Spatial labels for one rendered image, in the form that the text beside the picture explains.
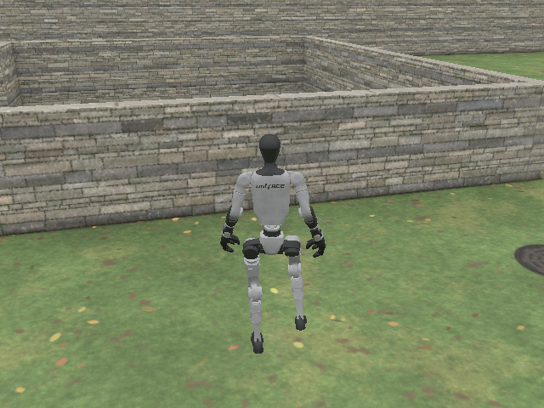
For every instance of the right robot hand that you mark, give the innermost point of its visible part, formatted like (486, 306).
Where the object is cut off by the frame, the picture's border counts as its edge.
(317, 244)

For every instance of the left robot hand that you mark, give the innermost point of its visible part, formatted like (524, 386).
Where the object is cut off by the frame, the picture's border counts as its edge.
(234, 239)

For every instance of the left robot upper arm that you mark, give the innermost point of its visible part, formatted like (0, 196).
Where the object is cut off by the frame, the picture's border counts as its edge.
(239, 194)

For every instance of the robot right forearm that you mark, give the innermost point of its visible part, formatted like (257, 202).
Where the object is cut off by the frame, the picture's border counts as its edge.
(313, 226)

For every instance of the robot left shin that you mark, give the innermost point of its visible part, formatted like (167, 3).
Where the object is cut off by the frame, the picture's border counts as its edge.
(255, 315)

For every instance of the right robot upper arm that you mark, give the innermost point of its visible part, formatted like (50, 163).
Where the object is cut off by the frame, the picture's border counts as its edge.
(302, 194)

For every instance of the robot right shin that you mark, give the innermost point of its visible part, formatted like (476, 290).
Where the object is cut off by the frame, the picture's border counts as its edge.
(297, 291)

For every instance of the robot shin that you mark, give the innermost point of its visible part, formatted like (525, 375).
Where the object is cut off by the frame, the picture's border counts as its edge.
(255, 315)
(297, 291)

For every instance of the robot left forearm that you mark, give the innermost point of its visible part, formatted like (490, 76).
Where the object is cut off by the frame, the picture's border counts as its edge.
(229, 225)

